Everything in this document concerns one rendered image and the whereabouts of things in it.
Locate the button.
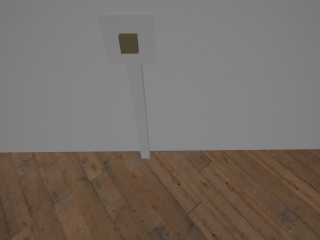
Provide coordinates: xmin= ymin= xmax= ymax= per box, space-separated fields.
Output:
xmin=118 ymin=33 xmax=139 ymax=54

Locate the panel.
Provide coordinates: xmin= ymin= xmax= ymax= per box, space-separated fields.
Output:
xmin=97 ymin=11 xmax=156 ymax=159

